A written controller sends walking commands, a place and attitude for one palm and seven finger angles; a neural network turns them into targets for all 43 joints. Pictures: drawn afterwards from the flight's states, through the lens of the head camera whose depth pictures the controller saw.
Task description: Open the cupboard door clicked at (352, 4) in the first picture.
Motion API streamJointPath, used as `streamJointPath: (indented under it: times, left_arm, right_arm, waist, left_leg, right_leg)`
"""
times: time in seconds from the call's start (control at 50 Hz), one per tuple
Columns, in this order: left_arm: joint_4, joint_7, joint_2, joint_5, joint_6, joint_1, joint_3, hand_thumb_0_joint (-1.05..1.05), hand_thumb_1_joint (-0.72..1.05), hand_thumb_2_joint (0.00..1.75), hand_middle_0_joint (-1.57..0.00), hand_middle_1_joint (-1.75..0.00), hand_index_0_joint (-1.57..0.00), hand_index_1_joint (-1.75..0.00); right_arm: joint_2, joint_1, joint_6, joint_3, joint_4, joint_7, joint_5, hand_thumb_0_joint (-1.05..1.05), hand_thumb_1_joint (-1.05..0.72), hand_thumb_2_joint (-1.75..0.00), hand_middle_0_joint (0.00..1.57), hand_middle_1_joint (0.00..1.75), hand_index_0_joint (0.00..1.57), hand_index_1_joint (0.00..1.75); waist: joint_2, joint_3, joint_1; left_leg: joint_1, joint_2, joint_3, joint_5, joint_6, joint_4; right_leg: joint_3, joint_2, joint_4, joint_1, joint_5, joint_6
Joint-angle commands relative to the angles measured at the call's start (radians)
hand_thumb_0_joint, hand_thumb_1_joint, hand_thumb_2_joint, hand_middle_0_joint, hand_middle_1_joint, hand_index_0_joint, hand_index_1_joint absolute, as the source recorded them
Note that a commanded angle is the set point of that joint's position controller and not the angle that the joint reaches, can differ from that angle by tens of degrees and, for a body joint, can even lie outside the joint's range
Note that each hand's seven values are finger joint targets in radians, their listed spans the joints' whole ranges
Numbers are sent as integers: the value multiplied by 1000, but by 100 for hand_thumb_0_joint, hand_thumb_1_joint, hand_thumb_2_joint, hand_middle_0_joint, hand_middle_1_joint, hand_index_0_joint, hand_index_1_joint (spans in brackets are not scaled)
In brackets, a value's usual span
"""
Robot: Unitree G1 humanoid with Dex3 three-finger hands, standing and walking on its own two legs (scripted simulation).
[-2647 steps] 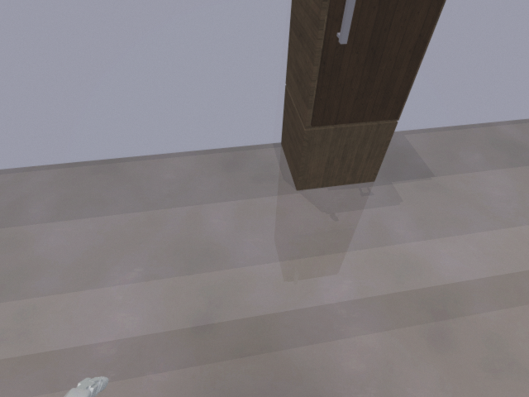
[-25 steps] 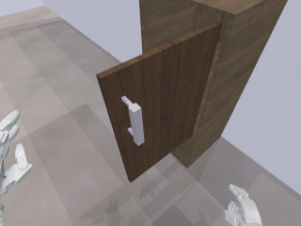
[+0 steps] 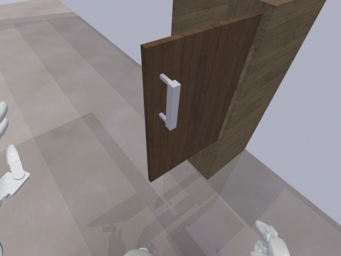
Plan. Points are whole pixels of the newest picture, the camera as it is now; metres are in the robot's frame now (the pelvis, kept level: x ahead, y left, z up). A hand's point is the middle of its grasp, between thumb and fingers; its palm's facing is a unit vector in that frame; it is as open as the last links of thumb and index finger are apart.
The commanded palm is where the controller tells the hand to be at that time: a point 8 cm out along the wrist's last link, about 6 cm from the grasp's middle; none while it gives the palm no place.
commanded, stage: step back with the hand held close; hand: left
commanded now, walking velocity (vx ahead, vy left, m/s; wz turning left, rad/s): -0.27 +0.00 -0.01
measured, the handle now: (167, 102) +0.46 +0.05 +0.12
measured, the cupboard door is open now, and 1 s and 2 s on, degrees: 87 87 87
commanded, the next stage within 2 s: stop stepping back and stand still in 0.26 s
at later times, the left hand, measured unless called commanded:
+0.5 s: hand out of the picture +0.09 +0.22 +0.19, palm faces +0.34 -0.80 -0.50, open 7.4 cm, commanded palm +0.04 +0.27 +0.20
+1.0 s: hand out of the picture +0.01 +0.27 +0.19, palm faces +0.48 -0.76 -0.44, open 7.4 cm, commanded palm -0.04 +0.30 +0.20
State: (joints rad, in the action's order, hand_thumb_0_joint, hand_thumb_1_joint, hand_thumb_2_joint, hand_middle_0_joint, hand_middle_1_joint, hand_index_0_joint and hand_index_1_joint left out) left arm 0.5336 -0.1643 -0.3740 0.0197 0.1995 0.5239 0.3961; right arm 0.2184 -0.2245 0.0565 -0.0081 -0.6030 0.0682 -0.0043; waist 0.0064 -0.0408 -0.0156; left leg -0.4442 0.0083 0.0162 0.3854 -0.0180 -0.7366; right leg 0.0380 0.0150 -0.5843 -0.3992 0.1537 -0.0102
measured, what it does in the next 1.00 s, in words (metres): walks backwards: right foot, then left foot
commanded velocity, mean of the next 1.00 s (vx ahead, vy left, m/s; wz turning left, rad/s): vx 0.00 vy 0.03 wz -0.01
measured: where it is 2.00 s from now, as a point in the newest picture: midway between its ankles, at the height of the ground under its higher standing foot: outside the picture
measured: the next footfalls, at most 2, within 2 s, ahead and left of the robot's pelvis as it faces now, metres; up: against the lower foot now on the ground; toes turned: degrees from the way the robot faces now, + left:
right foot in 0.38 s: -0.13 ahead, -0.08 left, +0.00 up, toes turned -2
left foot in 0.56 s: -0.01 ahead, +0.07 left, +0.00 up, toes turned -2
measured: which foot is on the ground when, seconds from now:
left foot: down 0.00-0.40, up 0.42-0.54, down 0.56-0.78, up 0.80-0.98, down 1.00-1.00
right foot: down 0.00-0.04, up 0.06-0.36, down 0.38-1.00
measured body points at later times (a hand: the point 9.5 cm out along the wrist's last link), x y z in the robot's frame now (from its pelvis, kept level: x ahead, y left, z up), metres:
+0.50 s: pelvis -0.12 -0.02 +0.01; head -0.11 -0.01 +0.46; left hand +0.07 +0.26 +0.22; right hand +0.05 -0.25 -0.08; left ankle +0.00 +0.08 -0.70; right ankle -0.24 -0.11 -0.72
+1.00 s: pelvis -0.18 +0.00 +0.01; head -0.19 +0.01 +0.46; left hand -0.02 +0.31 +0.22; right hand -0.06 -0.26 -0.08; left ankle -0.16 +0.13 -0.72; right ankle -0.21 -0.11 -0.72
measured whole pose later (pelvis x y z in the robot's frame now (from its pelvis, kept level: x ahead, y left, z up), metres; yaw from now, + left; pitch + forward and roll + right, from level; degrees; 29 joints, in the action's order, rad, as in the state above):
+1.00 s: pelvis -0.18 +0.00 +0.01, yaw +0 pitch +0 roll +0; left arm 0.46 -0.16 -0.40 0.02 0.24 0.53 0.42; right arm 0.23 -0.33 0.12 0.01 -0.68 0.10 -0.01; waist 0.01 0.05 -0.01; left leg -0.30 -0.05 0.05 0.31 -0.03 -0.58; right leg 0.07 0.02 -0.54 -0.21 0.34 0.01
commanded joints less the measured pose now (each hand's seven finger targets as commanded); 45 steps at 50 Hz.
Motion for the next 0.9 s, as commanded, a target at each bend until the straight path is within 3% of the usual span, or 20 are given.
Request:
streamJointPath:
  times: [0.0,0.02,0.04,0.12,0.28,0.32,0.36,0.4,0.44,0.48,0.54,0.58,0.62,0.66,0.7,0.74,0.76,0.78,0.82,0.88]
  left_arm:
    - [285,-36,-237,10,77,-105,153,0,90,90,-20,-30,-20,-30]
    - [303,-42,-243,-2,89,-107,179,0,90,90,-20,-30,-20,-30]
    - [283,-46,-294,-20,97,-106,223,0,90,90,-20,-30,-20,-30]
    - [242,-36,-229,14,91,0,194,0,90,90,-20,-30,-20,-30]
    - [236,-19,-193,53,75,-35,102,0,90,90,-20,-30,-20,-30]
    - [236,-9,-242,61,89,-47,135,0,90,90,-20,-30,-20,-30]
    - [266,-8,-331,62,103,-48,198,0,90,90,-20,-30,-20,-30]
    - [250,-11,-392,49,113,-69,265,0,90,90,-20,-30,-20,-30]
    - [193,4,-343,48,73,22,268,0,90,90,-20,-30,-20,-30]
    - [146,7,-273,47,55,36,216,0,90,90,-20,-30,-20,-30]
    - [73,10,-233,53,41,-29,155,0,90,90,-20,-30,-20,-30]
    - [62,9,-224,49,50,-80,126,0,90,90,-20,-30,-20,-30]
    - [73,13,-223,37,48,-59,113,0,90,90,-20,-30,-20,-30]
    - [104,13,-226,30,48,-64,126,0,90,90,-20,-30,-20,-30]
    - [142,7,-236,24,52,-13,149,0,90,90,-20,-30,-20,-30]
    - [204,6,-283,23,62,50,190,0,90,90,-20,-30,-20,-30]
    - [233,6,-272,25,64,38,173,0,90,90,-20,-30,-20,-30]
    - [253,0,-273,28,71,-1,181,0,90,90,-20,-30,-20,-30]
    - [200,-4,-264,22,86,-8,201,0,90,90,-20,-30,-20,-30]
    - [75,-13,-220,-1,90,-61,155,0,90,90,-20,-30,-20,-30]
  right_arm:
    - [149,107,66,44,175,36,-3,0,-90,-90,20,30,20,30]
    - [149,111,82,45,181,40,-9,0,-90,-90,20,30,20,30]
    - [113,103,97,50,157,39,-19,0,-90,-90,20,30,20,30]
    - [107,99,129,78,131,2,-2,0,-90,-90,20,30,20,30]
    - [105,84,138,56,72,-15,-14,0,-90,-90,20,30,20,30]
    - [91,87,118,52,69,-18,-12,0,-90,-90,20,30,20,30]
    - [71,124,95,38,80,-9,-4,0,-90,-90,20,30,20,30]
    - [73,156,109,18,99,-7,-17,0,-90,-90,20,30,20,30]
    - [86,169,93,29,137,2,17,0,-90,-90,20,30,20,30]
    - [79,152,77,15,133,14,19,0,-90,-90,20,30,20,30]
    - [126,94,90,30,93,22,18,0,-90,-90,20,30,20,30]
    - [150,55,98,42,104,9,29,0,-90,-90,20,30,20,30]
    - [136,75,107,42,109,1,5,0,-90,-90,20,30,20,30]
    - [129,107,115,44,117,4,1,0,-90,-90,20,30,20,30]
    - [127,114,107,50,141,7,-1,0,-90,-90,20,30,20,30]
    - [113,111,89,62,153,1,-5,0,-90,-90,20,30,20,30]
    - [115,115,79,77,141,-1,0,0,-90,-90,20,30,20,30]
    - [129,110,79,80,122,4,-4,0,-90,-90,20,30,20,30]
    - [104,74,95,57,102,7,-9,0,-90,-90,20,30,20,30]
    - [82,78,109,45,90,35,-5,0,-90,-90,20,30,20,30]
  waist:
    - [-234,48,28]
    - [-422,64,18]
    - [-425,91,23]
    - [-145,158,7]
    - [-280,233,19]
    - [-148,243,15]
    - [92,189,4]
    - [103,173,-7]
    - [201,201,-3]
    - [90,141,17]
    - [-72,155,47]
    - [-110,167,35]
    - [-187,128,21]
    - [-165,36,14]
    - [-178,43,9]
    - [19,118,9]
    - [208,59,7]
    - [177,-3,17]
    - [50,23,41]
    - [54,39,29]
  left_leg:
    - [-1,-165,-258,190,-46,423]
    - [-199,-311,-467,310,-113,603]
    - [-269,-369,-523,389,-140,685]
    - [19,-276,-316,116,-116,539]
    - [239,-195,-165,-34,2,619]
    - [294,-150,-81,-192,45,457]
    - [296,-34,-4,-137,56,90]
    - [100,-20,-11,-8,55,-152]
    - [-21,-6,-9,-89,26,-103]
    - [23,8,42,-165,8,34]
    - [324,-34,-5,-574,-45,199]
    - [373,-165,-162,-755,-117,249]
    - [222,-221,-314,-484,-133,395]
    - [-37,-194,-298,125,-90,587]
    - [-145,-122,-196,260,-15,563]
    - [-40,10,-36,115,35,149]
    - [-41,45,-27,25,42,-208]
    - [-123,17,-45,-4,45,-383]
    - [-132,-51,-56,-61,36,-357]
    - [31,-65,27,-44,4,-10]
  right_leg:
    - [-61,28,-25,-46,363,12]
    - [-16,-72,-341,122,296,-13]
    - [-90,-81,-600,169,321,-3]
    - [-76,-82,-570,28,334,-6]
    - [39,-122,52,201,408,39]
    - [-26,-41,317,202,247,77]
    - [-220,195,391,33,-8,127]
    - [-248,311,326,63,-225,164]
    - [-124,201,143,282,-659,65]
    - [-98,193,98,310,-719,80]
    - [-20,98,-41,149,-544,-33]
    - [-40,8,-149,77,-55,-69]
    - [-41,-26,-125,99,370,-18]
    - [-3,-35,-71,266,406,15]
    - [29,-46,73,385,341,47]
    - [-196,118,291,252,539,133]
    - [-500,317,456,58,705,223]
    - [-524,361,485,-1,631,241]
    - [-357,297,410,50,421,208]
    - [-191,214,319,89,317,157]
